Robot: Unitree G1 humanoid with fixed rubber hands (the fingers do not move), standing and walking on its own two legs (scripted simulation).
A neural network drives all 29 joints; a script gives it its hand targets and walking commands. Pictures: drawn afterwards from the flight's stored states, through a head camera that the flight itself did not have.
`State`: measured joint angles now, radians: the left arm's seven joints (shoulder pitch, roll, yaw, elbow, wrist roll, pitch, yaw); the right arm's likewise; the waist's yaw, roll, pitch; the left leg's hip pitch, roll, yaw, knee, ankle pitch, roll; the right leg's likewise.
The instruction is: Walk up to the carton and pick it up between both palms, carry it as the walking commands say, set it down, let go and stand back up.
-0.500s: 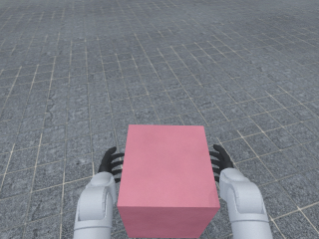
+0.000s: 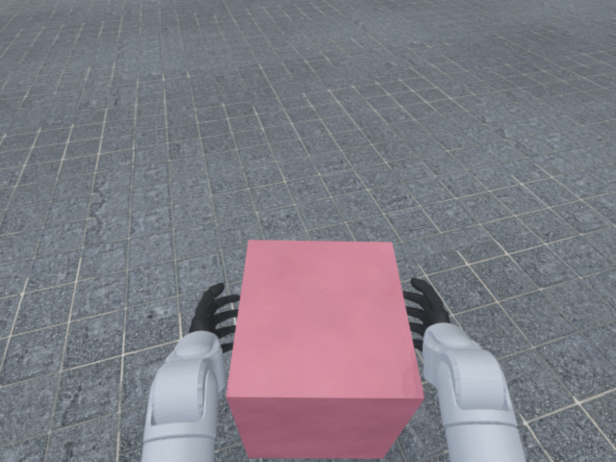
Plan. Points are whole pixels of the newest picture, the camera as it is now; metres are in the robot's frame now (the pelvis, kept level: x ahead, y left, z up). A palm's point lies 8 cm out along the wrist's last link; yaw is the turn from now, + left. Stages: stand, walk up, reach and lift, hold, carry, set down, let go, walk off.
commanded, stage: carry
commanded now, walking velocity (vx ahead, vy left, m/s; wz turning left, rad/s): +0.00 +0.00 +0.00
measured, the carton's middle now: (318, 353) +0.29 +0.00 -0.03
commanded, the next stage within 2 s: none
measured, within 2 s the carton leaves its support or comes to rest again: neither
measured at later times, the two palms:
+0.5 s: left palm (198, 323) +0.28 +0.15 +0.07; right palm (435, 316) +0.28 -0.14 +0.08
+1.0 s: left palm (216, 214) +0.48 +0.16 +0.07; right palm (396, 212) +0.48 -0.13 +0.07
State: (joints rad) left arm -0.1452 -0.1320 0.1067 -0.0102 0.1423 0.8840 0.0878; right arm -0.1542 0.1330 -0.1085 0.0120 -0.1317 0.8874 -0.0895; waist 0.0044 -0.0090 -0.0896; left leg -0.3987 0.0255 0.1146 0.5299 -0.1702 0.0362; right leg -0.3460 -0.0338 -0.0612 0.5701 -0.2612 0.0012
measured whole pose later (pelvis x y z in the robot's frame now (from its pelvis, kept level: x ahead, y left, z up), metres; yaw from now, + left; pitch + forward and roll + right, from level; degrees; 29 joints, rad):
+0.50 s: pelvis +0.03 +0.01 +0.00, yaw +0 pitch +2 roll +0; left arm -0.11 -0.13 0.07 -0.22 0.10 1.10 0.12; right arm -0.11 0.13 -0.09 -0.20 -0.08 1.10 -0.12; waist 0.01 -0.03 -0.12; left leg -0.35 0.01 0.13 0.52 -0.23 0.04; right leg -0.30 -0.05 -0.05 0.56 -0.30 0.00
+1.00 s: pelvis +0.21 +0.01 +0.01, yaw -1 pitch +6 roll +1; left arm -0.14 -0.13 0.11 -0.33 0.09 1.21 0.12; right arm -0.17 0.14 -0.07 -0.27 -0.09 1.21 -0.12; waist -0.01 -0.01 -0.08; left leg -0.22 0.04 0.18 0.45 -0.33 0.02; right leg -0.43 -0.07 -0.10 0.94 -0.53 0.02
